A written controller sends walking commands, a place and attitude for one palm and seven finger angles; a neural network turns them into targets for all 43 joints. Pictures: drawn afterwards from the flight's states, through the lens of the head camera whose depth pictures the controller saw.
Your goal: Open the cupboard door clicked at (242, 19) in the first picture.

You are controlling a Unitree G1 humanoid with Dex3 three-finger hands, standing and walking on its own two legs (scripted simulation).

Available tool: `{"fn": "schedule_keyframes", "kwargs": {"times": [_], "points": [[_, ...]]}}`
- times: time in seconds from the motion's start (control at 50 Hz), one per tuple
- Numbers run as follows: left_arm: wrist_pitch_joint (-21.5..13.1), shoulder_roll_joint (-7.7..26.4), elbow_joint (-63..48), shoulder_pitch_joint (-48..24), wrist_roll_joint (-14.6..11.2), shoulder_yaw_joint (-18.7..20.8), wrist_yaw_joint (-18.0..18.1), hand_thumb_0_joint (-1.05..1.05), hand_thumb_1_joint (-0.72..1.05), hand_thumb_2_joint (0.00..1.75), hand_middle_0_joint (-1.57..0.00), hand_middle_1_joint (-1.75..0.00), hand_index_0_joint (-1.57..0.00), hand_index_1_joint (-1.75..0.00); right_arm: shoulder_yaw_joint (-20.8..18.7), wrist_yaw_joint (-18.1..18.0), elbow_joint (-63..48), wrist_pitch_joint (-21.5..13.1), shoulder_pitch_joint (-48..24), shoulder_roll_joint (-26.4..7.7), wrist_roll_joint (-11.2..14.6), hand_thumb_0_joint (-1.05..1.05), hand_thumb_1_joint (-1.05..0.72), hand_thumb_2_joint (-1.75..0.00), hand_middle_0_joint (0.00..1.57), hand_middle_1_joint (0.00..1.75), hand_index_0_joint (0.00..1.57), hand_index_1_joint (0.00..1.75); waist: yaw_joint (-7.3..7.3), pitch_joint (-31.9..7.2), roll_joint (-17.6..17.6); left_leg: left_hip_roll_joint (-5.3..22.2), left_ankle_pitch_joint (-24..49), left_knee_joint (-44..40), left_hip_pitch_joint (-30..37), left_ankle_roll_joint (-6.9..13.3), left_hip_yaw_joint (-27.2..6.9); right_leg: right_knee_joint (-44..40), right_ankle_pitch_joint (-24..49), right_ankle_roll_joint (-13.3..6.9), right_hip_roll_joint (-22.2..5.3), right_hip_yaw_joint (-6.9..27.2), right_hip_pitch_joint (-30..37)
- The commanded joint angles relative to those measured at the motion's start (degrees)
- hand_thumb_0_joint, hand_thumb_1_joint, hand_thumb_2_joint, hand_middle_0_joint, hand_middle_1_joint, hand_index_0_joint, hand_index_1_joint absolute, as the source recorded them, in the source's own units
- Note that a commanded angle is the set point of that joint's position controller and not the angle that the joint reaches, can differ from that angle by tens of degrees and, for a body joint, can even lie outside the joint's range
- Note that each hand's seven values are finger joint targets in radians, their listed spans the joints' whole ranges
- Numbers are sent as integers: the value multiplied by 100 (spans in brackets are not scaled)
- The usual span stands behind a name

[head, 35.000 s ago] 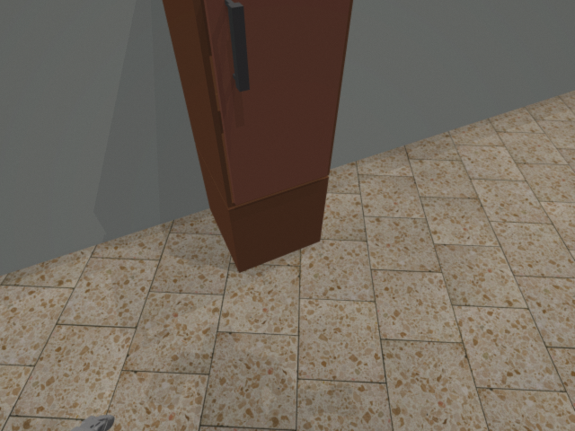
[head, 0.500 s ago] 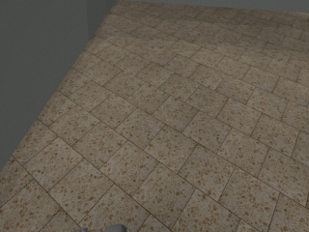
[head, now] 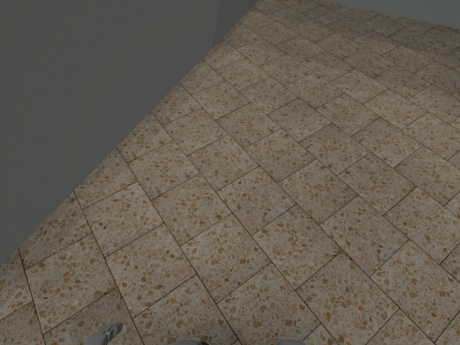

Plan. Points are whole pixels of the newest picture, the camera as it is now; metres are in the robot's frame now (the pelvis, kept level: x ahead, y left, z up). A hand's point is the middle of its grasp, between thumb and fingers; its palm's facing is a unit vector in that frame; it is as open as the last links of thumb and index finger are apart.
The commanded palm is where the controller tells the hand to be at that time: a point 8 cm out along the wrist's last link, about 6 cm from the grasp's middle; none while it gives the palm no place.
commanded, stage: turn to face it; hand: left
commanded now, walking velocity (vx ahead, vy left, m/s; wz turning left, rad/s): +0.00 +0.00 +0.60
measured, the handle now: out of the picture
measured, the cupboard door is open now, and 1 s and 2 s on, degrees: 48 48 48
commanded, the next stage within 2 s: none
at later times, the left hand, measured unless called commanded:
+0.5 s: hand out of the picture +0.01 +0.18 -0.18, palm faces +0.36 -0.90 -0.26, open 7.4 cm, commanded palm none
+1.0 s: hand out of the picture +0.03 +0.11 -0.15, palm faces +0.62 -0.74 -0.25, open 7.3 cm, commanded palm none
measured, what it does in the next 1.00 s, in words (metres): walks ahead, turning left: right foot, then left foot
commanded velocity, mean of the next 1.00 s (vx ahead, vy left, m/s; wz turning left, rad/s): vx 0.00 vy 0.00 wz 0.60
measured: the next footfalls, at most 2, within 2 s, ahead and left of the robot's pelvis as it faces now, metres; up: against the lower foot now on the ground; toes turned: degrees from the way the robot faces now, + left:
right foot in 0.06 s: +0.05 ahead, -0.16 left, +0.00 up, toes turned +1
left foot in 0.40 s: +0.05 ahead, +0.09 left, +0.00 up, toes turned +23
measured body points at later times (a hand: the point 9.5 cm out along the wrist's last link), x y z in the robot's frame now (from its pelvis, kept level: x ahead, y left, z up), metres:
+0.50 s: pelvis +0.04 -0.04 -0.01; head +0.10 +0.00 +0.43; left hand -0.01 +0.23 -0.16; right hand +0.25 -0.24 -0.14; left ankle +0.01 +0.08 -0.73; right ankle +0.03 -0.17 -0.67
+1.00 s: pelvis +0.10 -0.08 +0.01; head +0.16 -0.05 +0.45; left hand +0.00 +0.15 -0.13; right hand +0.33 -0.22 -0.15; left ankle +0.00 +0.02 -0.69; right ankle +0.13 -0.17 -0.73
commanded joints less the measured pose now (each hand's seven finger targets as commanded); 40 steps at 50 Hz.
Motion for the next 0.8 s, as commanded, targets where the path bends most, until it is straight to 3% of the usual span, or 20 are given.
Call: {"fn": "schedule_keyframes", "kwargs": {"times": [0.0,0.02,0.04,0.06,0.12,0.16,0.26,0.32,0.34,0.38,0.4,0.44,0.48,0.6,0.64,0.66,0.68,0.7,0.72,0.78], "points": [[-158,488,-293,786,-33,144,51,0,90,90,-20,-30,-20,-30,-370,-26,-487,-15,-232,-1114,33,0,-90,-90,20,30,20,30,288,-792,647,882,190,-601,-98,452,-1362,-1945,914,-81,231,-263,1544],[-212,867,-296,1003,26,220,98,0,90,90,-20,-30,-20,-30,-347,7,-589,7,-292,-840,84,0,-90,-90,20,30,20,30,418,-751,-331,377,-645,163,-907,110,-933,-2914,534,-332,-583,538,2208],[-244,1413,-354,1020,96,320,137,0,90,90,-20,-30,-20,-30,-285,50,-750,6,-352,-458,98,0,-90,-90,20,30,20,30,496,-549,-2076,-470,-2024,1767,-1735,-361,150,-3595,422,-1011,-2230,2282,2237],[-207,1468,-477,760,43,246,144,0,90,90,-20,-30,-20,-30,-306,91,-788,21,-455,-678,38,0,-90,-90,20,30,20,30,433,-384,-1558,-163,-2297,3083,-1413,-271,-65,-3636,506,-1353,-2667,2156,1295],[-259,818,-560,141,26,108,168,0,90,90,-20,-30,-20,-30,-279,142,-545,121,-333,-539,39,0,-90,-90,20,30,20,30,3,-145,-1566,202,-1464,4024,-1424,-409,43,-2972,2438,-1061,-1688,615,1233],[-309,808,-499,401,30,96,156,0,90,90,-20,-30,-20,-30,-188,165,-530,91,-412,-426,82,0,-90,-90,20,30,20,30,110,-429,-1459,171,-1508,3119,-1202,-483,343,-2560,4028,-975,-1532,-9,1947],[-311,1177,-273,1002,53,205,141,0,90,90,-20,-30,-20,-30,-62,205,-635,35,-796,-282,123,0,-90,-90,20,30,20,30,404,-627,-1390,-20,-1471,1224,-478,-390,889,-2009,5317,-918,-1718,-346,2549],[-305,1247,-258,898,4,235,104,0,90,90,-20,-30,-20,-30,-98,175,-570,0,-432,-472,95,0,-90,-90,20,30,20,30,150,-725,-1378,-175,-650,89,478,-255,1074,-1350,5338,-646,-1640,-719,2176],[-303,1214,-311,785,-36,235,89,0,90,90,-20,-30,-20,-30,-160,162,-465,-37,-25,-682,59,0,-90,-90,20,30,20,30,-109,-983,-1064,-13,283,-495,1387,-133,946,-628,4931,-438,-1587,-901,1680],[-249,612,-765,386,-82,48,45,0,90,90,-20,-30,-20,-30,-422,92,-336,-70,863,-1724,47,0,-90,-90,20,30,20,30,-555,-1480,1563,2473,4675,-574,3084,1301,-2047,1823,-1318,115,-409,-741,-934],[-151,672,-900,119,-40,75,87,0,90,90,-20,-30,-20,-30,-443,19,-240,-49,987,-1779,62,0,-90,-90,20,30,20,30,-549,-1329,578,2601,4383,-495,2761,1487,-1861,2200,-1270,76,-439,-143,-1187],[-83,603,-654,31,-38,112,100,0,90,90,-20,-30,-20,-30,-358,-86,-354,-88,409,-1415,40,0,-90,-90,20,30,20,30,-299,-958,1183,1886,3125,-715,1887,1097,-1402,2202,-556,93,-476,171,-1064],[-31,583,-507,262,-27,131,21,0,90,90,-20,-30,-20,-30,-282,-89,-487,-104,-101,-1220,23,0,-90,-90,20,30,20,30,0,-706,959,1423,2088,-870,1298,813,-968,1745,-93,84,-363,90,-667],[-58,481,-526,425,-44,121,1,0,90,90,-20,-30,-20,-30,-333,-43,-547,-31,-283,-1277,-20,0,-90,-90,20,30,20,30,97,-515,771,1190,964,-858,532,734,-1288,-310,19,-6,114,-252,492],[-124,552,-454,857,-46,153,14,0,90,90,-20,-30,-20,-30,-345,-35,-618,3,-521,-1220,21,0,-90,-90,20,30,20,30,344,-559,738,955,695,-436,39,525,-1241,-1448,792,-43,215,-339,1386],[-195,807,-425,1145,-7,221,50,0,90,90,-20,-30,-20,-30,-324,-16,-690,7,-569,-995,73,0,-90,-90,20,30,20,30,509,-622,62,515,-3,238,-473,220,-942,-2442,1016,-144,-234,96,2017],[-273,1425,-448,1268,95,339,117,0,90,90,-20,-30,-20,-30,-272,33,-807,11,-462,-539,120,0,-90,-90,20,30,20,30,556,-642,-1872,-393,-1794,1768,-1451,-277,7,-3285,1139,-733,-1907,2039,2459],[-237,1588,-526,1154,42,281,125,0,90,90,-20,-30,-20,-30,-286,69,-848,28,-517,-669,74,0,-90,-90,20,30,20,30,574,-562,-1966,-268,-2574,3225,-1286,-258,-101,-3412,1194,-1250,-2646,2317,1701],[-268,1237,-571,864,21,241,178,0,90,90,-20,-30,-20,-30,-319,56,-743,75,-578,-693,60,0,-90,-90,20,30,20,30,385,-397,-1925,-42,-2261,4006,-1367,-240,-344,-3348,1346,-1276,-2390,2284,1358],[-283,749,-679,296,8,78,168,0,90,90,-20,-30,-20,-30,-242,158,-466,146,-287,-450,76,0,-90,-90,20,30,20,30,14,-382,-1428,146,-1299,4144,-1141,-432,8,-2876,2892,-944,-1517,357,1412]]}}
